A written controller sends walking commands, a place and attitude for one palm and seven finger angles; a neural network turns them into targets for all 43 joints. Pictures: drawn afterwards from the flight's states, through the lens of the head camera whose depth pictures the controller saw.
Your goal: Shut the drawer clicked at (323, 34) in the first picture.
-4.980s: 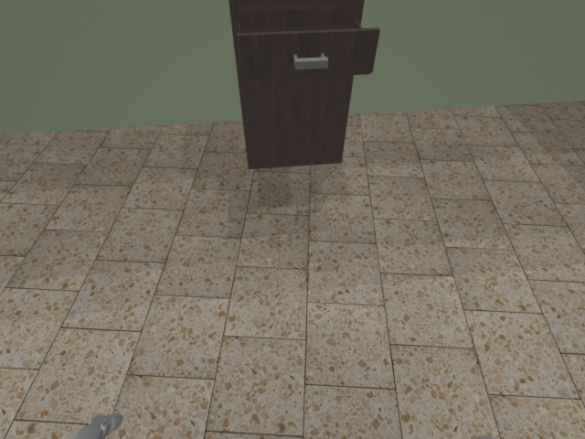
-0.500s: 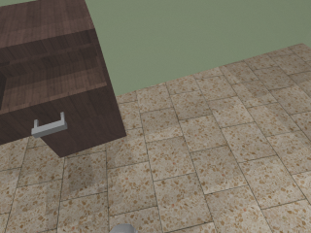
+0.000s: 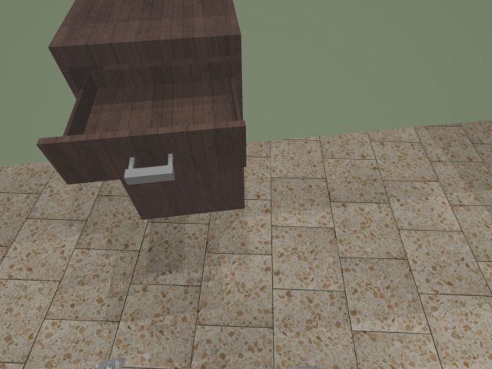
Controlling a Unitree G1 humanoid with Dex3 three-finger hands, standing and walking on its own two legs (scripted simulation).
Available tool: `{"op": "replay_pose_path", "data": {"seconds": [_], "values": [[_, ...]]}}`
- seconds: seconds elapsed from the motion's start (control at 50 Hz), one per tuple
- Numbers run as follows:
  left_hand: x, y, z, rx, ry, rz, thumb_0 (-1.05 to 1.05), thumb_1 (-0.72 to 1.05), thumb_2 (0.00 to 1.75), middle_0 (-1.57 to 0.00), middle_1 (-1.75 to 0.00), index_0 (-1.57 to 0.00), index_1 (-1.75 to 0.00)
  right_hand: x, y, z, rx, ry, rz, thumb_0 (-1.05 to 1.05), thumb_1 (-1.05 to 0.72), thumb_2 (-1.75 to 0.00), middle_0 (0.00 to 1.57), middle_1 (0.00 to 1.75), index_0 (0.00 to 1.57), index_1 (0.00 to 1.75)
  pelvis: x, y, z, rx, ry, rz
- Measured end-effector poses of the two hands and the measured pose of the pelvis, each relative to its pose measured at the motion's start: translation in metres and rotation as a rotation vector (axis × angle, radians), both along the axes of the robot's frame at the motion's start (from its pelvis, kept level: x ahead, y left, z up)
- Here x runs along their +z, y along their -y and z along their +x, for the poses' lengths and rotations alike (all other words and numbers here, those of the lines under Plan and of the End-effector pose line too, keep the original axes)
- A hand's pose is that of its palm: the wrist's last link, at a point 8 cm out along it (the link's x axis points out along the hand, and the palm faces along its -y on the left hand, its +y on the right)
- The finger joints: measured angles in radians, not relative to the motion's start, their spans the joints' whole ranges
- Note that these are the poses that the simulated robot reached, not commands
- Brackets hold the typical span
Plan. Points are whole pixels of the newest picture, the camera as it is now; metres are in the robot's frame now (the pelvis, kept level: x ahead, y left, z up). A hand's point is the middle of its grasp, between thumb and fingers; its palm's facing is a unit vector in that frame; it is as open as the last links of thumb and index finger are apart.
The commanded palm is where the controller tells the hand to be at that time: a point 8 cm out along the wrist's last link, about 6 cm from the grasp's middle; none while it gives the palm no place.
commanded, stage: turn to face it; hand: left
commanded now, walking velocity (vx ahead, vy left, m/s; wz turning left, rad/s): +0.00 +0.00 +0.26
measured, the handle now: (150, 167) +0.53 +0.25 -0.05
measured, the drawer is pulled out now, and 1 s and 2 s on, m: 0.30 0.30 0.30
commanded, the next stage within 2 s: take the last steps up to it in 0.12 s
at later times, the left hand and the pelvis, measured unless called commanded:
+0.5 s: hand out of the picture -0.06 +0.18 -0.16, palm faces +0.23 -0.95 -0.22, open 7.3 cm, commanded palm none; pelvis -0.01 -0.01 +0.01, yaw +9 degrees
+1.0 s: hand (153, 349) +0.18 +0.19 -0.17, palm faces +0.08 -0.98 -0.18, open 7.4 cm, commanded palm none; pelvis +0.12 +0.01 +0.00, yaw +6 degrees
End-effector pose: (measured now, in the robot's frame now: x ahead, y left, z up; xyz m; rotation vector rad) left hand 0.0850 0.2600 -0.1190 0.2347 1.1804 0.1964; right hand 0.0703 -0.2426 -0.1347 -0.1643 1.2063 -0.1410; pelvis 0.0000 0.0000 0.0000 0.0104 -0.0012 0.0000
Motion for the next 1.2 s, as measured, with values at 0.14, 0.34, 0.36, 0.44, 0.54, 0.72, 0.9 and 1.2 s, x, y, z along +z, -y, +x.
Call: {"op": "replay_pose_path", "data": {"seconds": [0.14, 0.34, 0.36, 0.44, 0.54, 0.72, 0.9, 1.2], "values": [[0.009, 0.037, -0.009, 0.005, 0.059, 0.018, 0.01, 0.91, 0.9, -0.2, -0.3, -0.2, -0.3, -0.025, 0.02, -0.019, -0.006, -0.069, 0.051, 0.0, -0.9, -0.9, 0.2, 0.3, 0.2, 0.3, -0.005, 0.023, -0.005, 0.057, 0.012, 0.014], [0.009, 0.051, -0.073, 0.137, 0.004, -0.023, 0.01, 0.91, 0.89, -0.2, -0.3, -0.2, -0.3, -0.011, 0.032, -0.025, 0.069, -0.131, 0.025, 0.0, -0.9, -0.9, 0.2, 0.3, 0.2, 0.3, 0.007, 0.029, -0.012, 0.132, 0.027, 0.024], [0.007, 0.05, -0.082, 0.15, -0.007, -0.028, 0.01, 0.91, 0.89, -0.2, -0.3, -0.2, -0.3, -0.01, 0.031, -0.023, 0.081, -0.133, 0.02, 0.0, -0.9, -0.9, 0.2, 0.3, 0.2, 0.3, 0.007, 0.028, -0.012, 0.137, 0.026, 0.022], [-0.002, 0.043, -0.123, 0.206, -0.085, -0.058, 0.01, 0.91, 0.89, -0.2, -0.3, -0.2, -0.3, -0.001, 0.017, -0.009, 0.127, -0.112, 0.003, 0.0, -0.91, -0.9, 0.19, 0.3, 0.2, 0.3, 0.008, 0.018, -0.011, 0.149, 0.021, 0.012], [-0.024, 0.03, -0.174, 0.276, -0.225, -0.119, 0.01, 0.91, 0.9, -0.2, -0.3, -0.2, -0.3, 0.006, -0.015, 0.016, 0.17, -0.03, -0.025, 0.0, -0.91, -0.9, 0.19, 0.3, 0.2, 0.3, 0.001, -0.006, -0.005, 0.154, 0.016, -0.024], [-0.026, 0.007, -0.144, 0.242, -0.271, -0.168, 0.01, 0.91, 0.9, -0.2, -0.3, -0.2, -0.3, 0.014, -0.048, -0.016, 0.103, -0.106, -0.029, 0.0, -0.92, -0.9, 0.2, 0.3, 0.2, 0.3, 0.009, -0.029, 0.023, 0.149, 0.032, -0.025], [-0.023, 0.003, -0.016, 0.152, -0.145, -0.141, 0.01, 0.91, 0.9, -0.19, -0.3, -0.2, -0.3, 0.006, -0.053, -0.056, -0.011, -0.32, 0.018, 0.0, -0.91, -0.9, 0.2, 0.3, 0.2, 0.3, 0.006, -0.023, 0.074, 0.123, 0.017, -0.001], [-0.016, 0.05, 0.16, 0.101, 0.029, -0.076, 0.0, 0.92, 0.89, -0.2, -0.3, -0.2, -0.3, -0.021, 0.006, 0.091, -0.019, -0.29, 0.038, 0.0, -0.9, -0.9, 0.2, 0.3, 0.2, 0.3, -0.006, 0.024, 0.189, 0.119, 0.021, -0.013]]}}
